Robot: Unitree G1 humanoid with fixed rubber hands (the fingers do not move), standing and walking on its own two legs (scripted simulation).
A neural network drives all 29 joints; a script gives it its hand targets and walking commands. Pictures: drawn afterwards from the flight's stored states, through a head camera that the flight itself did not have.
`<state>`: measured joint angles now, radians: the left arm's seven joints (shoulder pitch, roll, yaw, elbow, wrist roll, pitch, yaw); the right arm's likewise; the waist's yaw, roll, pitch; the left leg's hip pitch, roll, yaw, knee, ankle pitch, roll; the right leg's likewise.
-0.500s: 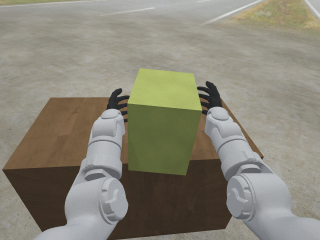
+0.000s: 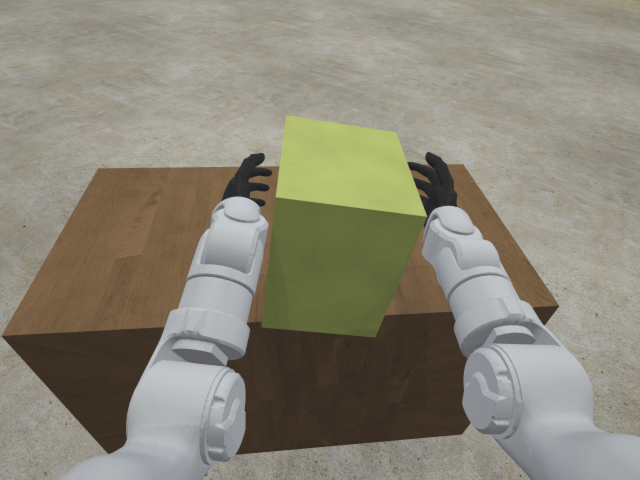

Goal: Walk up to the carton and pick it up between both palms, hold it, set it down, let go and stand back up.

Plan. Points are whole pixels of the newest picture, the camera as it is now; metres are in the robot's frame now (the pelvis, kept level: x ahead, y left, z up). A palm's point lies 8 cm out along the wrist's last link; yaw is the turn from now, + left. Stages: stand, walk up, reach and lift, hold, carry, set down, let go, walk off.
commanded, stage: hold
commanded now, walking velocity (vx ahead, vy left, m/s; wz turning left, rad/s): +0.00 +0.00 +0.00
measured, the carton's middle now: (330, 226) +0.45 +0.01 +0.11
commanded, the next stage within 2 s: none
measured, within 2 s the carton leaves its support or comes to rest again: neither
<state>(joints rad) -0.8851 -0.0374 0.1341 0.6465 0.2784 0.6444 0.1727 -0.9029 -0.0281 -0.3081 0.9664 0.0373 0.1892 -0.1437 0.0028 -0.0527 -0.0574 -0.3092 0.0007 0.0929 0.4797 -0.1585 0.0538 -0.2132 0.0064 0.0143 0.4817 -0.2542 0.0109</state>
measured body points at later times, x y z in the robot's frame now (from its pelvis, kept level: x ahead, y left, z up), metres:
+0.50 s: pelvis -0.02 -0.01 +0.00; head -0.12 +0.00 +0.44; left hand +0.34 +0.14 +0.22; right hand +0.37 -0.12 +0.24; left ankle +0.06 +0.08 -0.74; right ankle +0.00 -0.13 -0.74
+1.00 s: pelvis -0.05 +0.01 +0.00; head -0.11 +0.06 +0.44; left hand +0.35 +0.16 +0.22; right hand +0.36 -0.10 +0.21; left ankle +0.06 +0.08 -0.74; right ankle +0.00 -0.13 -0.74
